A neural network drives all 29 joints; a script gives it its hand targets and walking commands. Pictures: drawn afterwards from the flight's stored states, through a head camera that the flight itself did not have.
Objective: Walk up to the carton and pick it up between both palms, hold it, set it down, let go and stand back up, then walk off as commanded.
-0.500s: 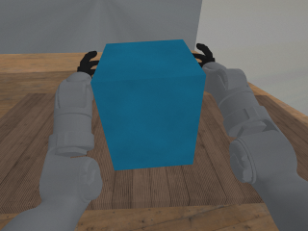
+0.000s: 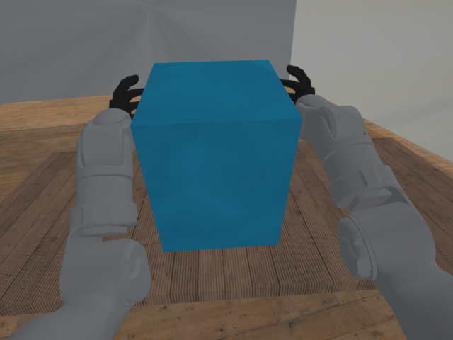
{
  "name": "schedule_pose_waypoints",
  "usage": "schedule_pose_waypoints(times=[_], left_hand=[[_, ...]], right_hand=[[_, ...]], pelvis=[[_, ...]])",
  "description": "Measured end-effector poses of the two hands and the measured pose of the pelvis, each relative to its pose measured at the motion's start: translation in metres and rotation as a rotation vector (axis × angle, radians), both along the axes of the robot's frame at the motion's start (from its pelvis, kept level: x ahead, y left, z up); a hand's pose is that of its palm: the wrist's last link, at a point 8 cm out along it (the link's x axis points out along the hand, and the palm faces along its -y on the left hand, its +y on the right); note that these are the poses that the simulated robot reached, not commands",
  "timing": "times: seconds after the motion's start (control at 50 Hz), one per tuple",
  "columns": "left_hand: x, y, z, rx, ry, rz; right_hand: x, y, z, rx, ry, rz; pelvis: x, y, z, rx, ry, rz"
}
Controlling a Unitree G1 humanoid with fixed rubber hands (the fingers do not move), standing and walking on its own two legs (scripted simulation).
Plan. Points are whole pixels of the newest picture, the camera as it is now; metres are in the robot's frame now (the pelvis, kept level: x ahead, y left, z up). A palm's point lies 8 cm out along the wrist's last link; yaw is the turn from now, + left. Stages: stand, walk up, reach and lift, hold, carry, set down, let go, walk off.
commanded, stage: hold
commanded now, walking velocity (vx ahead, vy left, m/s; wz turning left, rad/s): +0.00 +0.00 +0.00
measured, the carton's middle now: (216, 154) +0.35 +0.01 +0.25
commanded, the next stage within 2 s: none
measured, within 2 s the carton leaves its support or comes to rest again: neither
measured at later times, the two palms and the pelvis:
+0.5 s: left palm (125, 121) +0.40 +0.16 +0.31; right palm (290, 104) +0.40 -0.13 +0.32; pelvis +0.03 +0.00 +0.00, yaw +0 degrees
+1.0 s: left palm (124, 119) +0.36 +0.15 +0.32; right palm (304, 106) +0.36 -0.14 +0.33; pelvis +0.00 +0.00 +0.00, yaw +0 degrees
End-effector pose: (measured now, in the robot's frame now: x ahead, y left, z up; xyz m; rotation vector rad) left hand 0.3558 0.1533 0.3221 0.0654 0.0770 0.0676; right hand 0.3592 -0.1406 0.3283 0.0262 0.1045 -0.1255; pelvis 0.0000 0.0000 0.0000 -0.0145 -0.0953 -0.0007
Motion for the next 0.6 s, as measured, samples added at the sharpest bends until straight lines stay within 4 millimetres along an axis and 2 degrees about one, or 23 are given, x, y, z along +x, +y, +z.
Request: schedule_pose_waypoints(times=[0.16,0.44,0.6], left_hand=[[0.009,-0.005,-0.009,0.003,0.035,-0.026],[0.041,0.001,-0.018,-0.02,0.056,-0.013],[0.036,0.016,-0.008,-0.049,0.023,0.017]], right_hand=[[0.003,-0.004,0.003,-0.048,0.035,-0.021],[0.037,0.003,-0.005,-0.026,0.05,-0.019],[0.039,0.016,-0.004,-0.01,0.024,0.009]], pelvis=[[-0.002,-0.003,0.0,0.003,-0.001,0.002],[0.022,0.0,0.001,0.0,0.031,0.002],[0.025,0.002,0.001,-0.002,0.035,0.002]])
